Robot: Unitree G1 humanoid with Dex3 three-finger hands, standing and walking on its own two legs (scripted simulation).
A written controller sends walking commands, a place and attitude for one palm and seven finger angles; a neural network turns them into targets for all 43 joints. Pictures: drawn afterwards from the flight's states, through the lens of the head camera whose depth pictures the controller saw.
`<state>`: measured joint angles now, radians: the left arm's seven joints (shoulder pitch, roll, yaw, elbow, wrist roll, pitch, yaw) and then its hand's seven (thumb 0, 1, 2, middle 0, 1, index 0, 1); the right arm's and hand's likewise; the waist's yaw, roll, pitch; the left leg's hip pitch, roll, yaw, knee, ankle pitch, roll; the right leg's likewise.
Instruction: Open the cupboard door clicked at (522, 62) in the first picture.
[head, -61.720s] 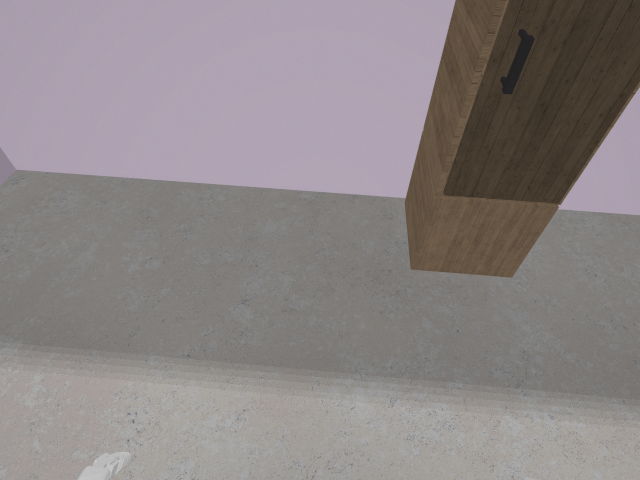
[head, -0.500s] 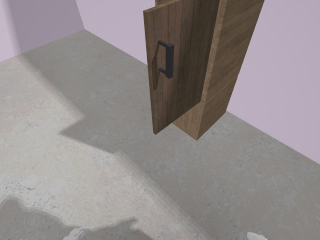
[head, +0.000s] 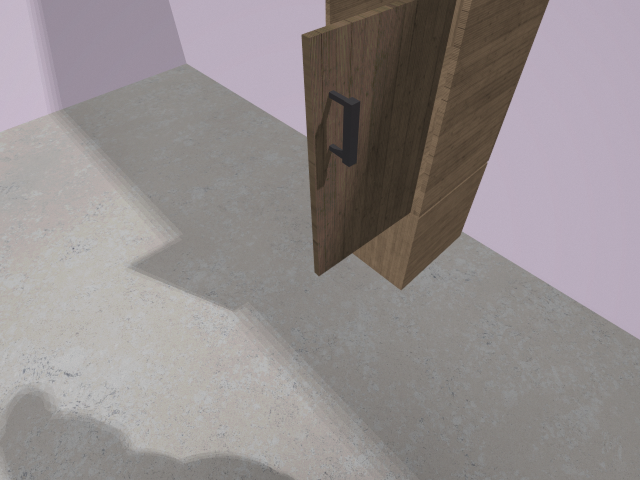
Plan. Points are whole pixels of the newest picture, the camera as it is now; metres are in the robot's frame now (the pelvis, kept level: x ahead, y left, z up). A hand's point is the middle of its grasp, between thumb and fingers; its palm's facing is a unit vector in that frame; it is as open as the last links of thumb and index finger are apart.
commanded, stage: let the arm hang, fingers relaxed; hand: left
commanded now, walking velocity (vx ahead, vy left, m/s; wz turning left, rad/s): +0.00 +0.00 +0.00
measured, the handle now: (342, 129) +0.66 +0.00 +0.09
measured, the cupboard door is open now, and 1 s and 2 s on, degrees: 87 87 87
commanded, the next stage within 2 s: look to check the result in 0.36 s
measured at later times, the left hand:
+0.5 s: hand out of the picture +0.01 +0.16 -0.17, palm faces +0.05 -0.98 -0.19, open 7.4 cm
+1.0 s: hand out of the picture +0.04 +0.16 -0.17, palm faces +0.04 -0.98 -0.20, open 7.4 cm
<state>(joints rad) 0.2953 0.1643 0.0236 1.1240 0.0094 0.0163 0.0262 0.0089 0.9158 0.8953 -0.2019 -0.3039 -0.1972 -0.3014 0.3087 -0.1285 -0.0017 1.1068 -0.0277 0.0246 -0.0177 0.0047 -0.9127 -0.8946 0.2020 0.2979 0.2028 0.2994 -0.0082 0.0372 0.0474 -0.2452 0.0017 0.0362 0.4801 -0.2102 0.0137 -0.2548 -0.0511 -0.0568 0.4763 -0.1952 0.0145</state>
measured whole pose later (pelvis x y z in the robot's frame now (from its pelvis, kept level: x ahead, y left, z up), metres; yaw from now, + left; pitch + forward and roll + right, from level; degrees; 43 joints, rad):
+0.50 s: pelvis +0.02 +0.00 +0.00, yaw +0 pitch -2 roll +0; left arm 0.27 0.13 0.02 1.15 0.01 0.00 0.03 0.01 0.91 0.90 -0.20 -0.30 -0.20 -0.30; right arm 0.27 -0.14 -0.01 1.13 -0.02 0.01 -0.03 0.00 -0.91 -0.89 0.20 0.30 0.20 0.30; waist -0.01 0.02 0.05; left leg -0.19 0.00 0.03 0.43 -0.21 0.01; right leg -0.21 -0.05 -0.06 0.44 -0.20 0.01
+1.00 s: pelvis +0.03 -0.01 +0.01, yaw +0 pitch -2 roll +0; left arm 0.23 0.15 0.02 1.15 0.01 -0.01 0.02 0.01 0.91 0.90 -0.20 -0.30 -0.20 -0.30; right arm 0.24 -0.16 0.00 1.15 -0.02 0.00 -0.03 0.00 -0.91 -0.89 0.20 0.30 0.20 0.30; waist -0.01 0.02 0.06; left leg -0.16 0.02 0.03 0.39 -0.21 -0.01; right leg -0.17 -0.03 -0.07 0.40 -0.20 0.00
